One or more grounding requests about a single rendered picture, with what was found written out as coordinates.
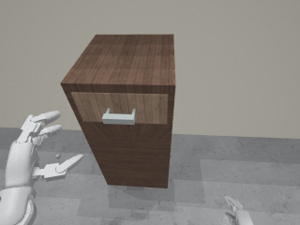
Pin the handle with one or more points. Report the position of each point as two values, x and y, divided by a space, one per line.
118 118

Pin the cabinet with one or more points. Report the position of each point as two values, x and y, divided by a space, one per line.
128 155

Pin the robot left hand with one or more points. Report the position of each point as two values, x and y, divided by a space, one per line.
23 155

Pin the robot left forearm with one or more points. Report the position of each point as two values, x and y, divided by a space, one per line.
16 206

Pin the drawer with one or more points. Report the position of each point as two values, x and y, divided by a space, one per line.
149 108

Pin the robot right hand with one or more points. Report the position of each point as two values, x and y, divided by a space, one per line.
240 217

